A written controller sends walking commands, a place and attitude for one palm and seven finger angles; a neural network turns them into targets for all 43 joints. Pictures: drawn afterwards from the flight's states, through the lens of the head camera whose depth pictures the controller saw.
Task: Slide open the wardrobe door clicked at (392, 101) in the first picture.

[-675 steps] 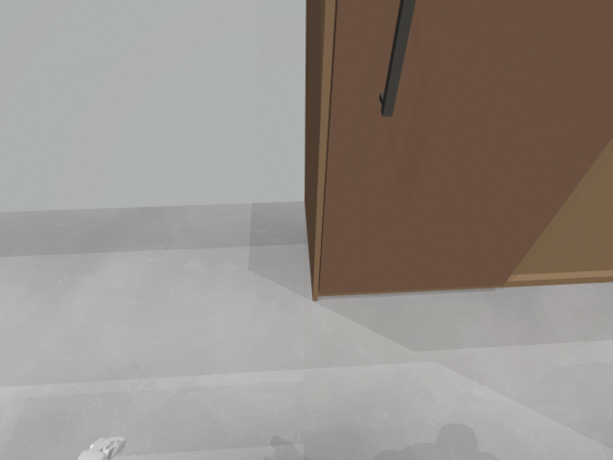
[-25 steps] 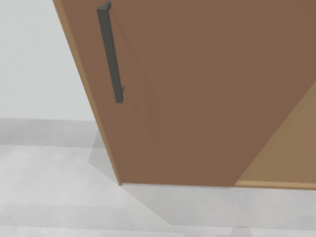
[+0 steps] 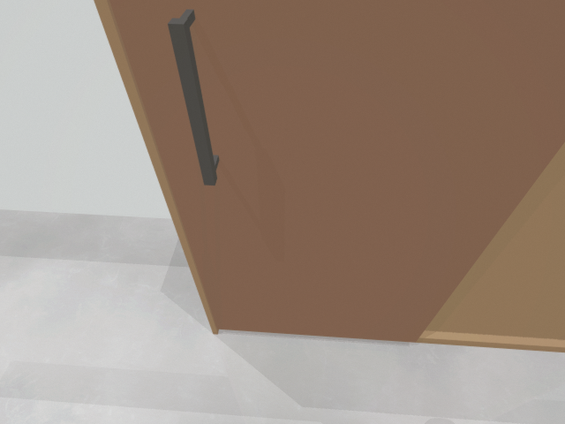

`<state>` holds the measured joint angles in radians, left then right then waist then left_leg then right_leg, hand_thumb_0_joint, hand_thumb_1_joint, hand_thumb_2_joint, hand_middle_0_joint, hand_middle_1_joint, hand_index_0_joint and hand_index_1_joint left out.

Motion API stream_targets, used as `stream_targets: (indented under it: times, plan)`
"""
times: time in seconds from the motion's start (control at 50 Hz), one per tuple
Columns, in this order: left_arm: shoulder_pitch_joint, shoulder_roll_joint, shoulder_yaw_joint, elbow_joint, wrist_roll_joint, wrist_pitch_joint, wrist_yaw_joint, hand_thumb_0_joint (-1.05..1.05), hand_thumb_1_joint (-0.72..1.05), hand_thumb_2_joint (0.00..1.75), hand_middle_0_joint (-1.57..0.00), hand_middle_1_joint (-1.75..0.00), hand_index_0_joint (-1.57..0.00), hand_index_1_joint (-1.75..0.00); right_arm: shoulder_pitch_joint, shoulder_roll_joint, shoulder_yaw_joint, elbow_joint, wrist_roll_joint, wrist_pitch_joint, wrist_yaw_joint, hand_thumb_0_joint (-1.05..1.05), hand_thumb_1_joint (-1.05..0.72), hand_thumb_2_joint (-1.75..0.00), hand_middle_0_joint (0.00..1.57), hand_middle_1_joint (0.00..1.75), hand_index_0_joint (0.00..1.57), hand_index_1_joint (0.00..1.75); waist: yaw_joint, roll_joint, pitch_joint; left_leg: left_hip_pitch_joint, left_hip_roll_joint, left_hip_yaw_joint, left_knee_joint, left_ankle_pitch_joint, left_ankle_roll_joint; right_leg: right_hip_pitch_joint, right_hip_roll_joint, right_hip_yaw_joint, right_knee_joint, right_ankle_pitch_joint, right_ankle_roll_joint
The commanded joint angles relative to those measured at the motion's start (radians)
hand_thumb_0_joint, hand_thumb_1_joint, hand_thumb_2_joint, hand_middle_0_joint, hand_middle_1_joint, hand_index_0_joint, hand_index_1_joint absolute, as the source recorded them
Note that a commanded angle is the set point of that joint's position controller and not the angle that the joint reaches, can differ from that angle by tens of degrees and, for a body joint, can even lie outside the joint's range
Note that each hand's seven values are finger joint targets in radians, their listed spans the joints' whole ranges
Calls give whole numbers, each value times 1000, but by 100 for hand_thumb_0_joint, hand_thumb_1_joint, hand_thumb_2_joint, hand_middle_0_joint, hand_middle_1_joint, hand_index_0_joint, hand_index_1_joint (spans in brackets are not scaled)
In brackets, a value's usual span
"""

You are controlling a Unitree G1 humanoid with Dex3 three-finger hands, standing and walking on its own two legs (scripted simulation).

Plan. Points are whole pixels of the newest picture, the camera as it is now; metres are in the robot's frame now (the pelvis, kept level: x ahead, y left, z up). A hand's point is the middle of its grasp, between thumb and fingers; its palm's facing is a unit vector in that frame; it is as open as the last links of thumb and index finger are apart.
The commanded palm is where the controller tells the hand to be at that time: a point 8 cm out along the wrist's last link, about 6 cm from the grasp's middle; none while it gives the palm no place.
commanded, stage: come to a stop and stand still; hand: left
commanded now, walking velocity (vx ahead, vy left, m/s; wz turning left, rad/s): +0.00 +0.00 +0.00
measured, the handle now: (200, 108) +0.52 +0.17 +0.19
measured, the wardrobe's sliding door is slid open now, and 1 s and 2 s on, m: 0.00 0.00 0.00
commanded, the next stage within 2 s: look again from close up in 1.14 s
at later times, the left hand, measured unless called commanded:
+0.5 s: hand out of the picture +0.00 +0.27 -0.17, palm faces +0.03 -0.96 -0.27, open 7.4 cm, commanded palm none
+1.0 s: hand out of the picture -0.08 +0.19 -0.18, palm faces +0.05 -0.99 -0.12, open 7.4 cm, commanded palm none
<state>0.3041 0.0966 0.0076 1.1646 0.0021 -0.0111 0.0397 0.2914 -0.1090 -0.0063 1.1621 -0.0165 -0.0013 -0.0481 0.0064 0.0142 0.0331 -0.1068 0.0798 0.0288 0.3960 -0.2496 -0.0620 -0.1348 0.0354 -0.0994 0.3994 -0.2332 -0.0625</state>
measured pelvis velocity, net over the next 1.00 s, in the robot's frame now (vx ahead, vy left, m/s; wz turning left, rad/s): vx -0.04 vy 0.05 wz -0.01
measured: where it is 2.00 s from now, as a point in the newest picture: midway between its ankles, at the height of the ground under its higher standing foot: outside the picture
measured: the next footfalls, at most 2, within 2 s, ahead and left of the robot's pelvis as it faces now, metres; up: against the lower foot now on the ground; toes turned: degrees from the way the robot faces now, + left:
none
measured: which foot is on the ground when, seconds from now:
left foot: down 0.00-1.00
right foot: down 0.00-1.00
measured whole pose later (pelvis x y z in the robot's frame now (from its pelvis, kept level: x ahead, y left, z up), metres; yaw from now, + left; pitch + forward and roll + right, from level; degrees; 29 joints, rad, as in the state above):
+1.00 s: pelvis -0.04 +0.05 -0.01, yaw -1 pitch -2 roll -1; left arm 0.41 0.10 0.00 1.07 0.01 0.01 0.03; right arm 0.36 -0.14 0.00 1.10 -0.02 0.00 -0.03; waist 0.00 0.00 0.00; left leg -0.23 0.05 0.06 0.52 -0.25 0.00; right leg -0.20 0.01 -0.11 0.46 -0.24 -0.03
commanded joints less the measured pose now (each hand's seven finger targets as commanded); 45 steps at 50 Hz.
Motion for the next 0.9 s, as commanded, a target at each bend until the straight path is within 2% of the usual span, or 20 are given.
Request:
stream_targets:
  times: [0.0, 0.06, 0.08, 0.1, 0.12, 0.16, 0.2, 0.26, 0.34, 0.38, 0.46, 0.52, 0.62, 0.66, 0.72, 0.74, 0.78, 0.8, 0.84, 0.88]
  plan:
    - [68, 99, 13, -27, 4, -13, 6, 0, 90, 90, -20, -30, -20, -30, 104, -57, -12, -8, 4, -8, -4, 0, -90, -90, 20, 30, 20, 30, -9, -30, 72, -35, 30, -12, -40, 122, 48, -48, -155, 151, -118, 161, 24]
    - [68, 98, 14, -28, 3, -11, 5, 0, 90, 90, -20, -30, -20, -30, 102, -58, -11, -10, 3, -8, -2, 0, -90, -90, 20, 30, 20, 30, -4, -26, 94, -51, 26, -15, -50, 90, 50, -66, -151, 156, -134, 69, 24]
    - [94, 299, 23, -120, 38, -35, 7, 0, 90, 90, -20, -30, -20, -30, 57, -183, -22, -150, -8, -16, 8, 0, -90, -90, 20, 30, 20, 30, -30, -80, 154, -128, -26, -54, 76, 168, 51, -31, -148, 166, -75, 441, 60]
    - [77, 223, 48, -115, 21, -43, 8, 0, 90, 90, -20, -30, -20, -30, 94, -152, -39, -163, -10, -36, 2, 0, -90, -90, 20, 30, 20, 30, -32, 8, -76, -127, -14, -24, 84, 65, 53, 90, -231, 198, 34, 541, 13]
    - [72, 215, 51, -117, 19, -44, 11, 0, 90, 90, -20, -30, -20, -30, 92, -130, -46, -147, -12, -37, -6, 0, -90, -90, 20, 30, 20, 30, -26, 51, -161, -113, -22, -14, 96, 63, 63, 133, -235, 205, 56, 611, -13]
    - [79, 185, 39, -138, 18, -37, 8, 0, 90, 90, -20, -30, -20, -30, 97, -110, -37, -157, -3, -29, -5, 0, -90, -90, 20, 30, 20, 30, -21, -6, -153, -111, -26, -13, 123, 31, 64, 71, -230, 202, 4, 389, -29]
    - [42, 194, 37, -149, 21, -32, 5, 0, 90, 90, -20, -30, -20, -30, 84, -128, -41, -169, -4, -19, 5, 0, -90, -90, 20, 30, 20, 30, -27, -131, -19, -128, -20, -18, 125, 12, 75, -65, -214, 195, -60, 133, -24]
    - [5, 212, 40, -176, 21, -24, 4, 0, 90, 90, -20, -30, -20, -30, 96, -169, -46, -172, -5, -20, 15, 0, -90, -90, 20, 30, 20, 30, -36, -113, 105, -139, -2, -41, 84, 33, 88, -212, -173, 182, -94, -130, -13]
    - [15, 239, 38, -195, 18, -17, 1, 0, 90, 90, -20, -30, -20, -30, 62, -210, -41, -187, -4, -30, 18, 0, -90, -90, 20, 30, 20, 30, -10, 48, 123, -229, 21, -92, -26, -38, 99, -147, -134, 151, -35, -89, 12]
    - [21, 243, 34, -201, 20, -12, -1, 0, 90, 90, -20, -30, -20, -30, 43, -225, -39, -198, -5, -32, 20, 0, -90, -90, 20, 30, 20, 30, 2, 75, 118, -273, 32, -118, -77, -114, 106, -102, -126, 133, -19, -70, 20]
    - [10, 263, 34, -210, 23, -5, -8, 0, 90, 90, -20, -30, -20, -30, 12, -275, -46, -218, -7, -32, 24, 0, -90, -90, 20, 30, 20, 30, 6, 71, 92, -310, 53, -162, -155, -244, 111, -66, -114, 102, 19, -51, 36]
    - [60, 175, 14, -190, 28, 21, -13, 0, 90, 90, -20, -30, -20, -30, 38, -235, -36, -208, -12, -13, 24, 0, -90, -90, 20, 30, 20, 30, -3, 65, 72, -301, 100, -212, -230, -420, 114, -90, -78, 48, 80, -130, 65]
    - [62, 160, 26, -222, 37, 53, -41, 0, 90, 90, -20, -30, -20, -30, 42, -307, -68, -213, -20, 7, 7, 0, -90, -90, 20, 30, 20, 30, -20, 78, 71, -222, 212, -302, -264, -449, 182, -211, -56, 41, 250, -163, 58]
    - [73, 151, 30, -229, 34, 54, -48, 0, 90, 90, -20, -30, -20, -30, 37, -301, -66, -206, -21, 9, 3, 0, -90, -90, 20, 30, 20, 30, -16, 68, 84, -234, 214, -268, -239, -393, 191, -184, -67, 48, 200, -166, 57]
    - [143, 134, 30, -204, 31, 41, -43, 0, 90, 90, -20, -30, -20, -30, 40, -252, -54, -189, -13, 10, 2, 0, -90, -90, 20, 30, 20, 30, 2, 47, 87, -283, 134, -168, -142, -324, 143, -44, -55, 44, 1, -73, 51]
    - [167, 148, 31, -195, 29, 34, -35, 0, 90, 90, -20, -30, -20, -30, 50, -218, -45, -184, -8, 8, 4, 0, -90, -90, 20, 30, 20, 30, 8, 3, 80, -325, 86, -120, -76, -283, 120, 10, -92, 106, -49, -83, 35]
    - [185, 212, 39, -186, 24, 14, -15, 0, 90, 90, -20, -30, -20, -30, 48, -132, -18, -191, 3, 5, 12, 0, -90, -90, 20, 30, 20, 30, 5, -192, 69, -369, -41, 38, 141, -202, 74, -14, -262, 338, -200, -281, -46]
    - [171, 210, 41, -188, 17, 5, -6, 0, 90, 90, -20, -30, -20, -30, 42, -132, -20, -183, -1, 6, 16, 0, -90, -90, 20, 30, 20, 30, 0, -213, 73, -307, -27, 37, 230, -165, 77, -95, -306, 383, -259, -336, -78]
    - [115, 188, 37, -191, 15, 0, -2, 0, 90, 90, -20, -30, -20, -30, 89, -112, -20, -149, 1, 10, 19, 0, -90, -90, 20, 30, 20, 30, -36, -126, 84, -216, -19, 17, 257, -129, 78, -200, -281, 328, -249, -309, -83]
    - [105, 163, 27, -175, 13, -9, 0, 0, 90, 90, -20, -30, -20, -30, 145, -72, -9, -112, 4, 0, 20, 0, -90, -90, 20, 30, 20, 30, -55, -78, 54, -119, -16, 18, 128, -11, 75, -200, -228, 229, -178, -167, -56]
